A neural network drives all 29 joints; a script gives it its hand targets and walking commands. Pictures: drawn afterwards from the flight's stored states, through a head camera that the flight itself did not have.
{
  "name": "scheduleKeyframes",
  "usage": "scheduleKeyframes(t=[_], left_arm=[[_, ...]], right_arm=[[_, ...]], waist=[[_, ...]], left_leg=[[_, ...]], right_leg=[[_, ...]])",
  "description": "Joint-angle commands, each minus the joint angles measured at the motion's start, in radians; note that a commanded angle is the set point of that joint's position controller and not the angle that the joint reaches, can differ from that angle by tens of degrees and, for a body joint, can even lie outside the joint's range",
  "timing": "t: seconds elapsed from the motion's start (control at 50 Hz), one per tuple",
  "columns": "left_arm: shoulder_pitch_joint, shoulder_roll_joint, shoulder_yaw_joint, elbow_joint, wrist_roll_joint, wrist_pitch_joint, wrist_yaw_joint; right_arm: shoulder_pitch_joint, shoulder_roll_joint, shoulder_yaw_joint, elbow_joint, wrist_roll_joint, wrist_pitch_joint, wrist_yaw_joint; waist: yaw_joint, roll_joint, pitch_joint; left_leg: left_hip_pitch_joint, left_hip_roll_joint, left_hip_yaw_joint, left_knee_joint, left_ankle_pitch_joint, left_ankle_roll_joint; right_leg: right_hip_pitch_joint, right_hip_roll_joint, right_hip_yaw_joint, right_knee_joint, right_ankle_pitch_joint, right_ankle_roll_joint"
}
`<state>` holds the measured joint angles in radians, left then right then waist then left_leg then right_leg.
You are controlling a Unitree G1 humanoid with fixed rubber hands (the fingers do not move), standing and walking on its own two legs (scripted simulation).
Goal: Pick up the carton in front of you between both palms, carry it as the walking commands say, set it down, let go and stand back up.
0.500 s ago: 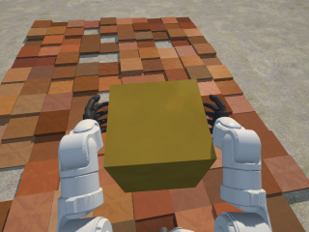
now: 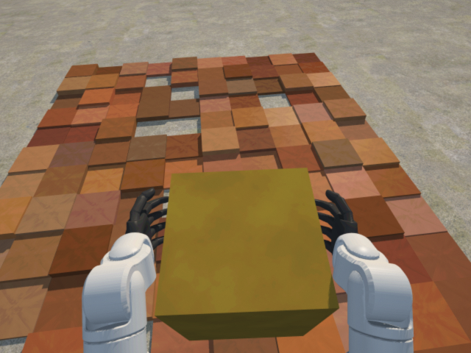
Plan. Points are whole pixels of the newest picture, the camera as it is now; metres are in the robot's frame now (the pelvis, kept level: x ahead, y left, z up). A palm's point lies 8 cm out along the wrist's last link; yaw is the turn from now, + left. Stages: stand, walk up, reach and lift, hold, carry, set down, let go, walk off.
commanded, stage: carry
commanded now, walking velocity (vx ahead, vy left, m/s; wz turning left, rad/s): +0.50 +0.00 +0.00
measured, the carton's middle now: (243, 261) +0.27 +0.00 +0.03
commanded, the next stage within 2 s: none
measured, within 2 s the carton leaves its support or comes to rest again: neither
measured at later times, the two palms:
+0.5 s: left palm (183, 78) +0.62 +0.12 +0.18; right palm (321, 78) +0.62 -0.19 +0.17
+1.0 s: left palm (194, 45) +0.98 +0.13 +0.11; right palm (287, 41) +0.98 -0.17 +0.12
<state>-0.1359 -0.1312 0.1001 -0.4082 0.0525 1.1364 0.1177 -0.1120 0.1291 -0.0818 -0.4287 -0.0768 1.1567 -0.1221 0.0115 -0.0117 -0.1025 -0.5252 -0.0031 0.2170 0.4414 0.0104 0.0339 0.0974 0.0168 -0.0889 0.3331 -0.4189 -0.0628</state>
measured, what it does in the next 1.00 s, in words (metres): climbs: right foot, then left foot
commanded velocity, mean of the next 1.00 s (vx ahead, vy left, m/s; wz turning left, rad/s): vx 0.48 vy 0.00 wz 0.00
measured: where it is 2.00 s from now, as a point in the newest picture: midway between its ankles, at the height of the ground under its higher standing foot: (241, 195)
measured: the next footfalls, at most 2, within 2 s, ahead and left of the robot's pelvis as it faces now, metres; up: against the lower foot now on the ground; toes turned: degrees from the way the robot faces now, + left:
right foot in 0.46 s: +0.44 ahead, -0.13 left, +0.02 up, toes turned -10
left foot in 0.92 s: +0.77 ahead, +0.07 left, +0.03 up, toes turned +5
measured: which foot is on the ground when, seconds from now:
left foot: down 0.00-0.46, up 0.48-0.90, down 0.92-1.00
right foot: down 0.00-0.04, up 0.06-0.44, down 0.46-0.94, up 0.96-1.00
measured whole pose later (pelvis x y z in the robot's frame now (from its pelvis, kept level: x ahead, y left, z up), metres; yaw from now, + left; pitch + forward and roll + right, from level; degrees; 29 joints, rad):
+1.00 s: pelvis +0.63 -0.02 +0.02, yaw -2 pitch +5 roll +0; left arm -0.56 -0.08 0.28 -0.03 0.05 1.13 0.13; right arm -0.59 0.13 -0.28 0.01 -0.10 1.12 -0.13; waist 0.00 -0.03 0.03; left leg -0.55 0.02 0.14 0.63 -0.16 0.08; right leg -0.29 -0.02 -0.04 1.07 -0.41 -0.01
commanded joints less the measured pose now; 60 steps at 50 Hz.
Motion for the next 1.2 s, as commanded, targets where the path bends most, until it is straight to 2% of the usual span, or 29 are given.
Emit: scheduleKeyframes(t=[0.0, 0.02, 0.04, 0.08, 0.1, 0.14, 0.2, 0.28, 0.36, 0.4, 0.44, 0.46, 0.48, 0.5, 0.52, 0.56, 0.62, 0.68, 0.8, 0.84, 0.88, 0.9, 0.92, 0.94, 0.96, 1.0, 1.02, 1.12, 1.18], left_arm=[[-0.372, -0.751, -0.668, -0.068, -0.302, 0.046, -0.157], [-0.384, -0.737, -0.673, -0.085, -0.311, 0.06, -0.158], [-0.379, -0.738, -0.678, -0.079, -0.312, 0.067, -0.161], [-0.416, -0.79, -0.688, -0.061, -0.31, 0.059, -0.165], [-0.437, -0.81, -0.685, -0.048, -0.307, 0.054, -0.168], [-0.452, -0.819, -0.678, -0.014, -0.289, 0.044, -0.163], [-0.479, -0.788, -0.664, 0.022, -0.263, 0.038, -0.14], [-0.594, -0.708, -0.634, 0.061, -0.26, 0.04, -0.106], [-0.791, -0.615, -0.583, 0.096, -0.3, 0.057, -0.062], [-0.861, -0.552, -0.525, 0.137, -0.301, 0.07, -0.033], [-0.909, -0.503, -0.458, 0.198, -0.3, 0.082, -0.008], [-0.913, -0.475, -0.424, 0.229, -0.296, 0.088, 0.003], [-0.967, -0.443, -0.396, 0.241, -0.299, 0.09, 0.013], [-1.019, -0.464, -0.393, 0.255, -0.308, 0.095, 0.016], [-1.083, -0.485, -0.39, 0.243, -0.321, 0.093, 0.015], [-1.208, -0.562, -0.388, 0.241, -0.348, 0.088, 0.0], [-1.283, -0.654, -0.379, 0.3, -0.353, 0.081, -0.024], [-1.271, -0.724, -0.367, 0.381, -0.328, 0.081, -0.041], [-1.198, -0.89, -0.396, 0.473, -0.292, 0.052, -0.087], [-1.196, -0.943, -0.438, 0.448, -0.301, 0.031, -0.101], [-1.204, -0.975, -0.484, 0.391, -0.318, 0.008, -0.108], [-1.198, -0.981, -0.51, 0.36, -0.322, -0.003, -0.108], [-1.188, -0.987, -0.528, 0.309, -0.317, -0.01, -0.105], [-1.165, -0.982, -0.548, 0.275, -0.322, -0.008, -0.105], [-1.164, -0.996, -0.573, 0.263, -0.329, -0.016, -0.101], [-1.085, -0.988, -0.587, 0.221, -0.323, -0.034, -0.096], [-1.043, -0.979, -0.591, 0.2, -0.314, -0.04, -0.093], [-0.839, -0.876, -0.603, 0.147, -0.239, -0.064, -0.082], [-0.817, -0.8, -0.605, 0.11, -0.222, -0.061, -0.072]], right_arm=[[-0.446, 0.776, 0.684, -0.083, 0.313, 0.024, 0.136], [-0.409, 0.763, 0.668, -0.045, 0.313, 0.029, 0.137], [-0.363, 0.783, 0.667, -0.012, 0.31, 0.031, 0.14], [-0.445, 0.825, 0.685, -0.05, 0.326, 0.029, 0.151], [-0.5, 0.842, 0.697, -0.06, 0.34, 0.026, 0.156], [-0.559, 0.838, 0.705, -0.049, 0.354, 0.021, 0.161], [-0.581, 0.785, 0.682, -0.005, 0.35, 0.017, 0.16], [-0.659, 0.675, 0.623, 0.055, 0.326, 0.017, 0.128], [-0.822, 0.569, 0.551, 0.106, 0.322, 0.025, 0.068], [-0.911, 0.515, 0.508, 0.144, 0.322, 0.036, 0.033], [-0.986, 0.483, 0.465, 0.194, 0.327, 0.051, 0.004], [-1.041, 0.466, 0.437, 0.213, 0.324, 0.058, -0.009], [-1.062, 0.477, 0.411, 0.225, 0.327, 0.068, -0.02], [-1.129, 0.478, 0.384, 0.252, 0.323, 0.074, -0.029], [-1.17, 0.5, 0.365, 0.268, 0.321, 0.08, -0.035], [-1.248, 0.582, 0.342, 0.31, 0.328, 0.081, -0.033], [-1.295, 0.667, 0.339, 0.388, 0.31, 0.078, -0.02], [-1.28, 0.729, 0.332, 0.465, 0.28, 0.072, -0.002], [-1.188, 0.872, 0.336, 0.545, 0.229, 0.048, 0.058], [-1.158, 0.902, 0.347, 0.539, 0.219, 0.031, 0.077], [-1.139, 0.923, 0.378, 0.497, 0.228, 0.012, 0.093], [-1.119, 0.93, 0.397, 0.476, 0.238, 0.001, 0.099], [-1.11, 0.916, 0.419, 0.431, 0.243, -0.014, 0.099], [-1.076, 0.91, 0.441, 0.428, 0.248, -0.031, 0.095], [-1.039, 0.919, 0.454, 0.38, 0.267, -0.038, 0.096], [-1.05, 0.94, 0.527, 0.25, 0.316, -0.059, 0.1], [-1.059, 0.949, 0.56, 0.2, 0.336, -0.069, 0.103], [-0.977, 0.883, 0.656, 0.081, 0.384, -0.092, 0.118], [-0.957, 0.817, 0.671, 0.064, 0.395, -0.083, 0.124]], waist=[[-0.046, -0.043, -0.372], [-0.071, 0.17, -0.503], [-0.055, 0.215, -0.452], [-0.039, 0.017, -0.347], [-0.031, -0.011, -0.29], [-0.014, 0.054, -0.223], [-0.012, 0.143, -0.173], [-0.029, 0.138, -0.13], [-0.047, 0.158, -0.102], [-0.024, 0.166, -0.128], [0.035, 0.077, -0.23], [0.082, -0.069, -0.321], [0.055, -0.344, -0.346], [0.049, -0.281, -0.333], [0.047, -0.227, -0.329], [0.042, -0.091, -0.327], [0.039, -0.112, -0.365], [0.055, -0.105, -0.363], [0.094, -0.117, -0.29], [0.079, -0.111, -0.233], [0.013, -0.123, -0.221], [-0.043, -0.106, -0.289], [-0.075, 0.055, -0.442], [-0.097, 0.384, -0.554], [-0.079, 0.317, -0.547], [-0.096, 0.127, -0.492], [-0.09, 0.107, -0.476], [-0.08, 0.117, -0.443], [-0.068, 0.174, -0.411]], left_leg=[[0.723, 0.125, -0.133, 0.04, 0.085, 0.095], [1.004, 0.42, -0.601, 0.005, 0.0, 0.298], [0.92, 0.42, -0.737, -0.131, -0.011, 0.308], [0.72, 0.383, -0.551, -0.16, -0.09, 0.224], [0.582, 0.363, -0.481, -0.203, -0.2, 0.186], [0.404, 0.297, -0.339, -0.28, -0.389, 0.127], [0.335, 0.258, -0.209, -0.333, -0.354, 0.122], [0.387, 0.242, -0.157, -0.324, -0.315, 0.114], [0.448, 0.238, -0.135, -0.262, -0.252, 0.108], [0.468, 0.238, -0.116, -0.161, -0.162, 0.098], [0.369, 0.173, -0.023, 0.15, 0.016, 0.051], [0.211, 0.135, -0.009, 0.456, -0.097, 0.016], [-0.104, -0.03, -0.079, 0.675, -0.525, -0.029], [-0.18, 0.009, -0.195, 0.808, -0.528, 0.001], [-0.212, 0.038, -0.22, 0.847, -0.491, 0.033], [-0.195, 0.096, -0.247, 0.786, -0.386, 0.038], [-0.175, 0.089, -0.218, 0.682, -0.342, 0.003], [-0.26, 0.084, -0.191, 0.547, -0.308, -0.017], [-0.355, 0.074, -0.139, 0.33, -0.133, -0.015], [-0.261, 0.051, -0.103, 0.166, -0.094, -0.01], [0.071, -0.016, -0.021, 0.036, -0.092, 0.021], [0.31, -0.036, -0.001, -0.007, -0.042, 0.031], [0.678, 0.145, -0.28, 0.035, -0.139, 0.128], [0.893, 0.371, -0.735, -0.018, 0.085, 0.267], [0.935, 0.364, -0.715, 0.003, 0.254, 0.27], [0.902, 0.326, -0.538, 0.065, 0.497, 0.21], [0.873, 0.313, -0.493, 0.049, 0.52, 0.184], [0.784, 0.284, -0.336, 0.02, 0.625, 0.176], [0.635, 0.175, -0.166, 0.052, 0.697, 0.12]], right_leg=[[-0.303, -0.151, -0.009, 0.538, 0.835, 0.05], [-0.661, -0.028, 0.004, 0.957, 0.391, 0.105], [-0.809, 0.041, 0.063, 1.096, -0.034, 0.075], [-0.817, -0.091, 0.136, 1.031, 0.026, 0.035], [-0.764, -0.12, 0.134, 0.951, 0.054, 0.032], [-0.68, -0.129, 0.085, 0.79, 0.118, 0.042], [-0.641, -0.121, 0.008, 0.556, 0.194, 0.071], [-0.653, -0.104, -0.049, 0.349, 0.275, 0.081], [-0.65, -0.09, -0.06, 0.284, 0.309, 0.055], [-0.587, -0.069, -0.092, 0.268, 0.276, 0.03], [-0.29, 0.0, -0.144, 0.2, 0.183, 0.003], [-0.086, -0.146, 0.078, 0.143, 0.017, -0.022], [0.061, -0.371, 0.578, -0.027, -0.101, -0.118], [0.053, -0.388, 0.62, -0.067, -0.066, -0.147], [0.025, -0.361, 0.538, -0.025, 0.052, -0.158], [-0.052, -0.313, 0.369, -0.004, 0.182, -0.14], [-0.047, -0.287, 0.237, 0.019, 0.391, -0.148], [0.041, -0.273, 0.195, 0.044, 0.512, -0.168], [0.173, -0.239, 0.141, 0.11, 0.682, -0.147], [0.13, -0.228, 0.116, 0.091, 0.686, -0.106], [-0.053, -0.23, 0.04, 0.119, 0.785, -0.045], [-0.127, -0.205, -0.016, 0.254, 0.811, -0.008], [-0.413, -0.114, -0.05, 0.567, 0.618, 0.051], [-0.69, 0.053, -0.023, 0.906, 0.064, 0.08], [-0.806, 0.033, 0.1, 1.06, -0.071, 0.047], [-0.897, -0.039, 0.141, 1.007, -0.032, 0.025], [-0.89, -0.061, 0.141, 0.921, 0.012, 0.029], [-0.816, -0.042, 0.078, 0.585, 0.058, 0.069], [-0.608, 0.048, -0.049, 0.319, 0.283, 0.058]])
